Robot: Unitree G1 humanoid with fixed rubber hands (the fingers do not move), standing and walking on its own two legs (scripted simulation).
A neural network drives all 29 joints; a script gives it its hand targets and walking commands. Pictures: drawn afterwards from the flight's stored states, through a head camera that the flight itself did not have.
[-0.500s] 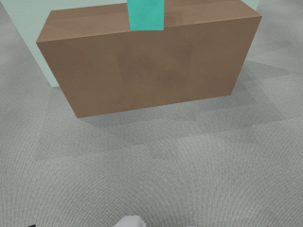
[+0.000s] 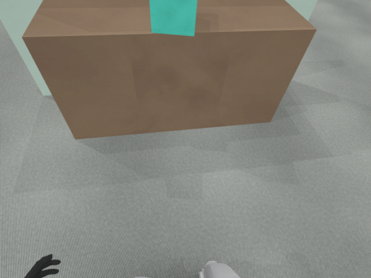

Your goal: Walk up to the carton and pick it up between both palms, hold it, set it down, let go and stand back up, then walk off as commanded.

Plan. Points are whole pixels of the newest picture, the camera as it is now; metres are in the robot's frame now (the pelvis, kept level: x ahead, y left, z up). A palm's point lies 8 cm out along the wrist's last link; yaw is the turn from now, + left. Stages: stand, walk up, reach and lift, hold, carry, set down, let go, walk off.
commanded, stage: stand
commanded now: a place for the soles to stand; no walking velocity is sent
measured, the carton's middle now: out of the picture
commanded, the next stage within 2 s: none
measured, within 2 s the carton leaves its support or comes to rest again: neither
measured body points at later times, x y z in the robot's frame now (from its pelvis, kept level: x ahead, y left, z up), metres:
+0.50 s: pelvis +0.00 +0.02 +0.00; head +0.01 +0.01 +0.45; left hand +0.13 +0.34 -0.08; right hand +0.08 -0.29 -0.11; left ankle -0.01 +0.13 -0.71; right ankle +0.09 -0.12 -0.71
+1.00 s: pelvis -0.01 +0.02 +0.00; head +0.01 +0.02 +0.45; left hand +0.13 +0.34 -0.08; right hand +0.09 -0.29 -0.11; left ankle -0.01 +0.13 -0.71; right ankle +0.09 -0.12 -0.71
